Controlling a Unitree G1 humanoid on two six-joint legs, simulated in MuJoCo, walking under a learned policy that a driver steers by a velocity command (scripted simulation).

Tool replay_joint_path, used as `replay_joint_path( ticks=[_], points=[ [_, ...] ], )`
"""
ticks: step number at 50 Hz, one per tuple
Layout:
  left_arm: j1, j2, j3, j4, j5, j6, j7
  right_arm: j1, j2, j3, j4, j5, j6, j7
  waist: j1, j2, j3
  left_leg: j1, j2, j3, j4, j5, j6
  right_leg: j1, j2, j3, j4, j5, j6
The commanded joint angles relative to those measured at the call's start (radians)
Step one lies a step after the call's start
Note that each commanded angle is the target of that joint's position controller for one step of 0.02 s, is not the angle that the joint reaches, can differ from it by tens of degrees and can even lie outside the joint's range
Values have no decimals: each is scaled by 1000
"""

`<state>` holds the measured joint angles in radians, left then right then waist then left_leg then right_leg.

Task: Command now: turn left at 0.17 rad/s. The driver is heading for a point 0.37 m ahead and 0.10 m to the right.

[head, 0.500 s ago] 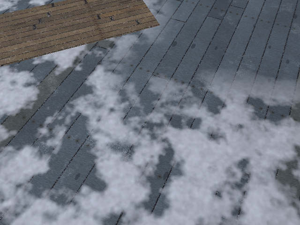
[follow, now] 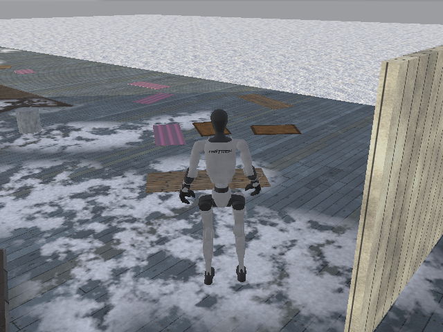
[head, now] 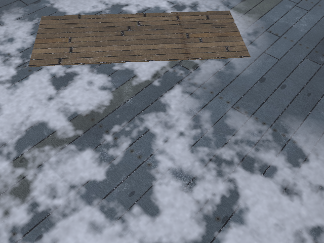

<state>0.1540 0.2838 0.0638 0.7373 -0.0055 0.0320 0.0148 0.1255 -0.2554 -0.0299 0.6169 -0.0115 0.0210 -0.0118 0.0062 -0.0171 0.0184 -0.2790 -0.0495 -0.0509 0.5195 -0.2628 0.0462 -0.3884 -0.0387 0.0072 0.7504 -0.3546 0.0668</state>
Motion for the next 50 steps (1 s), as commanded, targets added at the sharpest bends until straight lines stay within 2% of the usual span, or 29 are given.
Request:
replay_joint_path(
  ticks=[1,2,3,4,5,6,8,10,16,28,29,30,31,32,33,34,36,39,40,41,42,43,44,45,46,47,48,49,50],
  points=[
    [-4,66,13,-65,2,-23,-4,-17,-132,-35,-29,12,-11,4,6,149,-76,41,237,-219,-93,332,166,119,9,-16,-220,102,-25],
    [16,62,7,-60,16,-30,-7,0,-110,-27,-15,15,-15,4,21,117,-80,11,207,-210,-86,265,123,208,-1,0,-343,266,-41],
    [28,104,11,-65,32,-36,-4,33,-82,-19,-7,-3,-23,3,-2,42,-106,-26,148,-178,-42,143,61,297,-82,91,-349,476,-65],
    [2,172,25,-69,30,-38,0,100,-90,-25,4,-15,-33,10,-71,-113,-109,-51,62,-99,-12,7,12,303,-151,131,-301,572,-124],
    [-32,107,12,-67,21,-41,-6,81,-85,-23,15,-21,-32,6,-59,-155,-123,42,50,-59,-30,-19,-29,193,-154,151,-331,388,-169],
    [-53,72,2,-73,19,-46,-12,33,-111,-30,19,-19,-26,3,-38,-118,-83,57,53,-59,-38,11,-37,157,-112,125,-340,263,-148],
    [-41,81,1,-70,18,-58,-13,-6,-107,-34,20,-10,-10,-3,-12,-78,-57,52,55,-70,-33,84,-19,146,-72,81,-326,219,-107],
    [-14,77,-3,-59,18,-68,-9,12,-91,-34,32,-7,-3,-3,-10,-57,-57,59,62,-81,-45,111,-11,152,-62,64,-316,213,-97],
    [-1,63,-12,-52,15,-62,0,45,-74,-37,83,-2,-9,-8,-1,6,-53,56,65,-82,-50,165,-23,181,-46,47,-293,244,-102],
    [9,50,-19,13,11,-65,-4,81,-81,-46,181,3,-4,-32,-8,17,-35,109,74,-82,-60,222,-40,179,-28,35,-314,269,-105],
    [47,67,-12,34,6,-60,-2,115,-78,-48,204,9,-2,-33,-5,-5,-76,108,34,-36,-29,22,-33,202,-16,32,-331,58,-121],
    [84,105,3,49,-7,-54,-1,124,-86,-54,210,19,-4,-30,10,-46,-40,18,-2,8,31,-237,-23,200,-42,97,-379,-273,-162],
    [142,132,11,64,-19,-55,4,72,-89,-56,181,27,-19,-24,37,-103,36,-139,-4,37,129,-339,-19,209,-144,262,-482,-539,-230],
    [171,178,24,75,-27,-64,9,2,-63,-49,138,47,-44,-15,46,-189,119,-263,20,82,256,-266,-15,208,-302,483,-619,-688,-315],
    [187,185,28,77,-19,-81,16,-74,-81,-51,107,56,-67,-8,73,-178,185,-381,85,14,386,-267,-5,201,-382,609,-684,-623,-364],
    [177,170,25,72,-9,-100,18,-86,-91,-57,100,56,-86,-1,62,-131,182,-477,126,-20,463,-237,4,266,-394,614,-682,-515,-361],
    [135,139,20,52,-15,-118,11,-31,-78,-55,120,48,-114,14,29,-84,87,-485,165,-14,430,-156,14,348,-327,471,-649,-344,-303],
    [107,156,28,42,-29,-113,2,-20,-40,-42,144,35,-129,29,14,-115,26,-189,111,86,188,-56,-23,212,-178,197,-637,-140,-239],
    [132,169,37,75,44,-101,-18,-21,-41,-40,139,-49,-88,66,13,-115,18,-94,50,153,99,-86,-30,172,-121,123,-630,-165,-243],
    [152,164,43,86,45,-94,-27,-4,-38,-44,140,-45,-72,75,10,-130,33,8,28,181,51,-37,-38,103,-123,123,-606,-174,-252],
    [135,163,46,88,31,-88,-31,64,-40,-46,156,-30,-67,72,-33,-107,37,138,18,195,-3,37,-40,13,-125,127,-562,-210,-253],
    [113,152,45,82,26,-85,-32,168,-66,-55,187,-24,-69,60,-88,-58,29,297,12,190,-20,36,-40,-100,-109,128,-477,-214,-243],
    [54,113,32,62,35,-91,-34,360,-115,-73,239,-24,-83,42,-194,46,-25,515,59,121,-39,-29,-33,-242,-45,94,-239,-150,-222],
    [-46,-16,-3,3,50,-100,-31,552,-234,-91,257,-55,-100,19,-285,320,-106,573,347,-240,-199,-439,-24,-366,67,20,237,-210,-187],
    [13,-39,-8,-39,9,-102,-26,436,-288,-90,220,-66,-102,8,-179,342,-83,452,502,-682,-420,-751,37,-519,120,116,444,-138,-196],
    [16,20,2,-34,11,-94,-31,289,-239,-80,189,-48,-100,6,-100,188,11,365,514,-613,-414,-703,51,-556,20,142,520,-7,-198],
    [35,62,12,-14,21,-90,-45,213,-173,-61,170,-33,-108,11,-67,104,19,308,448,-444,-378,-550,30,-511,-16,132,494,84,-184],
    [87,63,15,15,26,-84,-58,177,-142,-50,168,-29,-114,14,-33,108,9,269,391,-298,-383,-422,11,-446,-44,111,471,126,-165],
    [97,67,19,26,38,-71,-71,176,-121,-42,171,-25,-120,8,-26,127,12,248,357,-198,-398,-336,-1,-424,-61,82,485,151,-148]
  ],
)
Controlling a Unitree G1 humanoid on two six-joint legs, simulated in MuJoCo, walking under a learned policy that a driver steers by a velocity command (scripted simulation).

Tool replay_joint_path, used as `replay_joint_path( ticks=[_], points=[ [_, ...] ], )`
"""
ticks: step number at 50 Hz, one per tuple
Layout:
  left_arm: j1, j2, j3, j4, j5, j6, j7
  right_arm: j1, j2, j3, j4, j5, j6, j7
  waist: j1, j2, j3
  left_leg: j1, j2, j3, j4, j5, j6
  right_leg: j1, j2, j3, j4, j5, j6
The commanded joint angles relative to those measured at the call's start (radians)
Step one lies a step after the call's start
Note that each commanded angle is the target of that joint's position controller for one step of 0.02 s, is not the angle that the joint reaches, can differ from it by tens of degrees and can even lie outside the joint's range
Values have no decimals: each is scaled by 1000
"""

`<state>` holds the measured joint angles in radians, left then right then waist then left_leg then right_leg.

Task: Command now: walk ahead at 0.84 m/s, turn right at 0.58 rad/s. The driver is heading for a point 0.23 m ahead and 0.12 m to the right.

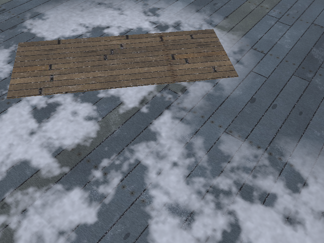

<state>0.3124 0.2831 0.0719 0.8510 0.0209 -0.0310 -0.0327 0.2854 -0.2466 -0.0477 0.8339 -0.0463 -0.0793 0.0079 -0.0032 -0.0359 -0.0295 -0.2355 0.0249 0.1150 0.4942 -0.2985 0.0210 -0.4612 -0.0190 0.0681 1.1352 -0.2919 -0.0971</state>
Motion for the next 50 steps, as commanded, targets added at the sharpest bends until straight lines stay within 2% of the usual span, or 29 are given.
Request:
replay_joint_path(
  ticks=[1,4,6,7,8,9,11,13,14,15,16,17,18,19,20,21,22,24,26,29,31,34,35,36,37,38,39,44,50],
  points=[
    [-70,59,10,-91,15,5,-36,35,-114,-18,-30,11,-26,-14,-16,159,71,194,268,-286,-383,-228,22,-356,-86,-1,130,121,26],
    [-142,13,-2,-108,11,19,-45,130,-64,-4,24,5,-42,-8,-24,83,148,183,229,-113,-382,100,32,-399,-71,-10,106,197,34],
    [-202,-8,-13,-136,18,14,-42,134,-57,2,41,5,-46,-7,-9,91,178,151,201,-3,-354,442,56,-355,-37,-51,-40,223,45],
    [-205,-28,-18,-158,-93,-17,-21,87,-89,-9,20,34,-35,-28,-14,128,154,210,190,17,-324,470,67,-359,-49,1,-167,242,48],
    [-267,-30,-31,-180,-90,-34,-22,74,-101,-8,18,42,-27,-40,-19,100,158,197,191,45,-324,520,71,-315,-33,-43,-296,270,53],
    [-337,-42,-39,-210,-64,-46,-29,88,-126,-12,24,48,-21,-51,-34,79,165,176,206,61,-327,603,78,-255,-22,-99,-400,290,55],
    [-373,-35,-39,-239,-39,-54,-45,132,-176,-24,47,54,-12,-61,-29,95,135,206,232,61,-287,833,89,-136,19,-150,-498,301,42],
    [-251,24,-17,-213,-32,-52,-47,120,-201,-33,52,63,-7,-64,39,156,60,261,231,67,-149,1082,75,7,81,-168,-521,288,0],
    [-125,71,5,-176,-31,-49,-42,101,-208,-35,49,63,1,-61,104,166,-11,282,218,66,-10,1130,59,126,102,-157,-551,299,-31],
    [-4,107,24,-138,-26,-45,-28,76,-204,-34,41,68,6,-57,174,147,-73,227,183,81,165,1070,28,311,101,-132,-651,433,-65],
    [84,173,40,-111,-8,-30,-1,87,-171,-24,13,52,1,-53,191,41,-166,8,109,73,446,652,-18,598,-29,24,-598,783,-98],
    [36,225,31,-127,20,-23,16,274,-30,20,25,34,-7,-26,51,-230,-366,-287,-60,-9,910,-364,-80,920,-362,433,-526,1297,-331],
    [70,143,14,-125,14,-21,10,299,-110,3,70,66,-22,-9,111,-68,-548,-271,-66,-297,992,-383,-73,891,-392,535,-610,1175,-397],
    [-35,128,12,-133,0,-18,8,171,-142,-9,24,100,-17,-9,85,-34,-379,-320,-9,-269,959,-339,-64,742,-335,389,-662,987,-339],
    [-129,88,2,-128,-28,-24,6,80,-122,-6,-4,84,-9,-23,48,39,-179,-369,35,-209,851,-267,-67,539,-273,281,-722,847,-272],
    [-185,39,-15,-132,-35,-31,9,51,-126,-13,0,69,7,-42,16,71,-118,-337,68,-202,782,-220,-72,409,-240,232,-769,744,-236],
    [-199,38,-15,-124,-23,-36,7,62,-132,-19,5,57,24,-50,-7,70,-69,-239,76,-198,733,-180,-76,265,-213,179,-803,761,-216],
    [-225,56,-10,-107,1,-43,1,115,-78,-11,13,48,49,-58,-51,18,-66,-117,76,-182,608,-142,-90,124,-189,114,-845,751,-212],
    [-237,59,-10,-87,12,-46,9,85,-63,-5,3,43,57,-66,-55,-21,-81,-74,73,-171,447,-109,-95,95,-165,58,-846,779,-198],
    [-226,80,-5,-62,5,-27,25,19,-83,-5,-2,46,74,-67,-27,-49,-112,-23,65,-163,292,32,-91,108,-151,50,-868,501,-164],
    [-227,79,-9,-49,0,-13,31,-27,-97,-9,-6,48,83,-65,-15,-55,-78,0,56,-160,219,67,-84,84,-144,75,-892,209,-142],
    [-224,35,-29,-29,-13,-2,34,-56,-91,-9,-3,28,79,-60,-31,-36,-12,92,35,-141,2,136,-49,39,-96,88,-857,-98,-60],
    [-183,13,-39,-12,-7,-4,33,-61,-115,-11,-12,18,74,-61,-23,0,2,122,89,-201,-59,204,-27,26,-68,84,-822,-142,-12],
    [-127,19,-35,-4,1,-9,31,-78,-182,-22,-23,20,72,-64,30,105,14,120,155,-255,-62,278,8,11,-5,37,-750,-149,26],
    [-109,3,-36,0,-6,-4,35,-103,-175,-26,3,27,71,-56,62,222,6,-23,137,-258,-98,36,38,127,38,-40,-735,-66,51],
    [-151,36,-30,7,-5,3,41,-123,-113,-14,-1,28,64,-47,37,182,34,-96,97,-241,-130,-74,21,197,33,-41,-712,-5,64],
    [-170,47,-26,7,-10,10,46,-127,-91,-7,7,24,57,-44,32,157,38,-109,81,-221,-132,-72,-2,215,24,-36,-704,23,57],
    [-166,42,-26,46,-15,15,49,-88,-101,-9,51,40,37,-45,9,78,-9,15,47,-179,-52,215,-15,227,1,-17,-692,188,39],
    [-170,41,-24,93,-22,24,55,-86,-94,-8,90,43,49,-47,4,44,-16,44,33,-165,-36,302,-5,266,-2,-20,-675,282,45]
  ],
)
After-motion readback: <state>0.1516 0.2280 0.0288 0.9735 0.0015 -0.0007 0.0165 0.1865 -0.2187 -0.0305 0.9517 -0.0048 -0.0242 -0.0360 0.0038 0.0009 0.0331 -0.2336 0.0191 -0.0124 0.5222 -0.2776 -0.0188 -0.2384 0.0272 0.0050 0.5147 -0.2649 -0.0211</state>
